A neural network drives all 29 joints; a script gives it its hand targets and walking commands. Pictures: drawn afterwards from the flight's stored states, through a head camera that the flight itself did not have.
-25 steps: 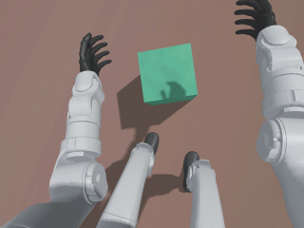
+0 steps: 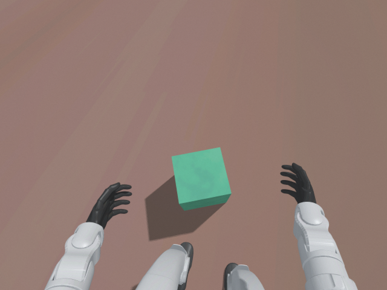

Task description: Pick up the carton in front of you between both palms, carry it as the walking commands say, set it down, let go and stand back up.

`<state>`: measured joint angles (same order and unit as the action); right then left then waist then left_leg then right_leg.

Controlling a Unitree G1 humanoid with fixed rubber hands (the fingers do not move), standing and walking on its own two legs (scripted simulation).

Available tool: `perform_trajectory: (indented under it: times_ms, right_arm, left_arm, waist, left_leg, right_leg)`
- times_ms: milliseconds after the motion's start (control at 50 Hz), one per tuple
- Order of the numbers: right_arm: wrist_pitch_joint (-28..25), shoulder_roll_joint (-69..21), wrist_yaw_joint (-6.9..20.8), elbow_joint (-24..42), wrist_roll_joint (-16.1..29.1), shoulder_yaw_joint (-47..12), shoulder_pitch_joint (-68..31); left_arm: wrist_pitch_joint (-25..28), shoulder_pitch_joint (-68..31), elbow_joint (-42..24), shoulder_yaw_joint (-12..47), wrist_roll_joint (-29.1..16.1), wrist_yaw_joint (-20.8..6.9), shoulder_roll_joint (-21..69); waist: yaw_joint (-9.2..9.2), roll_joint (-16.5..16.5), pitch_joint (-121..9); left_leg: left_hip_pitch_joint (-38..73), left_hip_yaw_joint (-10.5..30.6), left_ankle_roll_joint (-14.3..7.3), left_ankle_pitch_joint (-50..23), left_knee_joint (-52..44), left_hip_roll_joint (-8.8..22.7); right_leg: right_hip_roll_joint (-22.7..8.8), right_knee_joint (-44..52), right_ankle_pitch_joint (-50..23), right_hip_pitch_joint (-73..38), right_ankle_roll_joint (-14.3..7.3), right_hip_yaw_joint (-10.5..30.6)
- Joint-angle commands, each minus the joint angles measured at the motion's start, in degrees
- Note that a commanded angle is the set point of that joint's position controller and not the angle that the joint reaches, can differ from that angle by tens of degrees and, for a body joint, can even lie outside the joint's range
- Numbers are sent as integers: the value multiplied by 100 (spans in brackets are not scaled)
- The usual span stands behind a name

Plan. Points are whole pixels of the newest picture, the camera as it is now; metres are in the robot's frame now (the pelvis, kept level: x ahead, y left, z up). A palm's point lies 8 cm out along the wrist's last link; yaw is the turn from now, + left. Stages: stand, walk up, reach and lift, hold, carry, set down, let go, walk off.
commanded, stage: let go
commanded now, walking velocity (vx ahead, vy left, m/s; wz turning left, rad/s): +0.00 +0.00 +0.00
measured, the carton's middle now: (200, 181) +0.44 +0.07 -0.62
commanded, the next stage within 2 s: stand in 0.86 s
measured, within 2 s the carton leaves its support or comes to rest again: neither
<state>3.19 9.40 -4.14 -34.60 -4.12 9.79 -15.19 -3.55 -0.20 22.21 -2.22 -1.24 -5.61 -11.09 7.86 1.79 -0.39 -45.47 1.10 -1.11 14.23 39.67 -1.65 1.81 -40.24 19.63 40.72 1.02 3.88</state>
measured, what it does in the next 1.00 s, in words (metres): stands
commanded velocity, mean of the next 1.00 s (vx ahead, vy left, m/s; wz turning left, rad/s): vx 0.00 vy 0.00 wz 0.00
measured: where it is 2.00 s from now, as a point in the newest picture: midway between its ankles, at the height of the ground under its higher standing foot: (206, 287)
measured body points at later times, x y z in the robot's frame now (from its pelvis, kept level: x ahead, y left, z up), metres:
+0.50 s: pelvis +0.04 -0.03 +0.03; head +0.07 -0.03 +0.48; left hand +0.21 +0.21 -0.05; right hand +0.22 -0.26 -0.05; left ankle +0.04 +0.10 -0.71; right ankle -0.01 -0.13 -0.71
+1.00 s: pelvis +0.02 -0.01 +0.02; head +0.02 +0.01 +0.47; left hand +0.18 +0.26 -0.07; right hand +0.18 -0.28 -0.05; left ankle +0.03 +0.10 -0.71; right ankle -0.02 -0.13 -0.71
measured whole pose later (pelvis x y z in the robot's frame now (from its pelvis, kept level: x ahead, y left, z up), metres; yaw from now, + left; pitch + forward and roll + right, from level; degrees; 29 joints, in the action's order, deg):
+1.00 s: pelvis +0.02 -0.01 +0.02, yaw +1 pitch -1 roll +0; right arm 2.5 15.2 0.0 -36.5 -3.1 2.5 12.1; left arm -4.7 12.0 31.2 -2.2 2.6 0.6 -17.1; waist 0.2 -3.0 0.9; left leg -14.9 2.3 -0.8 15.3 31.2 -1.9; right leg 1.1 -30.0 19.8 9.2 0.0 2.7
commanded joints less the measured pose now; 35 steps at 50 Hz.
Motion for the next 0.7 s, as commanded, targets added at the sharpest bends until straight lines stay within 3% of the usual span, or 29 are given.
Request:
perform_trajectory:
  times_ms: [0, 100, 220, 360, 480, 500, 520, 580, 680]
  right_arm:
    - [-244, 489, 70, 542, 83, -17, 110]
    - [-322, 526, 168, 609, 107, -114, 888]
    - [-344, 567, 349, 754, 183, -282, 1678]
    - [-221, 617, 591, 1173, 379, -584, 2449]
    - [7, 673, 739, 1479, 472, -702, 2536]
    - [-160, 661, 626, 1189, 613, -715, 2791]
    - [-163, 661, 577, 1239, 596, -749, 2739]
    - [-102, 696, 553, 1301, 625, -795, 2500]
    - [87, 756, 544, 1264, 531, -737, 2491]
  left_arm:
    - [176, 503, -795, 75, -90, 91, -419]
    - [203, 845, -858, 117, -148, 138, -537]
    - [196, 1145, -504, 29, -107, 172, -570]
    - [154, 1469, -218, -138, 60, 217, -675]
    - [-51, 1301, -220, -208, 156, 198, -733]
    - [-342, 1127, -552, -286, 249, 334, -889]
    - [-432, 1218, -417, -206, 228, 375, -849]
    - [-576, 1110, -409, -180, 197, 408, -848]
    - [-795, 960, -524, -120, 155, 424, -820]
  waist:
    - [-134, 76, -2344]
    - [-356, -23, -1656]
    - [-567, -301, -1235]
    - [-640, -371, -849]
    - [-653, -323, -169]
    - [-698, -260, -413]
    - [-702, -400, -346]
    - [-624, -391, -40]
    - [-715, -416, 266]
  left_leg:
    - [3700, 207, 378, -2320, -360, 101]
    - [3990, 226, 372, -2523, -699, 50]
    - [4198, 125, 341, -2891, -1063, -12]
    - [4223, 43, 253, -2660, -1457, -115]
    - [4297, -68, 187, -1682, -1610, -201]
    - [4048, -123, 222, -1555, -1413, -307]
    - [3988, -106, 211, -1401, -1396, -317]
    - [3920, -128, 186, -1051, -1345, -319]
    - [4137, -162, 209, -786, -1324, -313]
  right_leg:
    - [228, 737, -423, -279, -145, -360]
    - [156, 1124, -770, -1043, -133, -349]
    - [68, 1528, -1751, -2137, -21, -295]
    - [-42, 1784, -2712, -3013, 30, -152]
    - [-118, 2001, -2237, -2966, 25, -97]
    - [-175, 1771, -2790, -3210, 72, -85]
    - [-179, 1710, -2970, -3204, 112, -57]
    - [-190, 1739, -2399, -3000, 113, -49]
    - [-145, 1929, -1624, -2759, 22, -136]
